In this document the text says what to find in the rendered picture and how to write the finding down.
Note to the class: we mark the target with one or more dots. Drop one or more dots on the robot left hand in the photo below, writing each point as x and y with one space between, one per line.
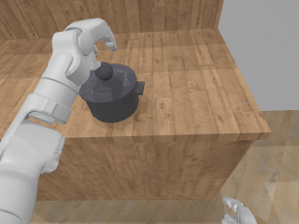
98 29

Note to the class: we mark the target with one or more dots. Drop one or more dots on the knob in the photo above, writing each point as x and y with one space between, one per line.
104 72

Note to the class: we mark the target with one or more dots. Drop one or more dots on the table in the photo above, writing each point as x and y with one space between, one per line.
194 123

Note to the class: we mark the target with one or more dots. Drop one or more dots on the lid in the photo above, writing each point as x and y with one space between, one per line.
104 92

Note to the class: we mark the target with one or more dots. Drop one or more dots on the left robot upper arm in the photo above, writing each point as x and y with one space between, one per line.
33 150

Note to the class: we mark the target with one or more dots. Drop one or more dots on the pot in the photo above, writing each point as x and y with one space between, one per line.
120 110

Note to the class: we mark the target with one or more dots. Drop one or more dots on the robot right hand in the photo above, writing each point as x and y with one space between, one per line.
243 214

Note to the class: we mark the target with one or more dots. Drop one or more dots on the left robot forearm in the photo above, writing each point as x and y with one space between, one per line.
60 83

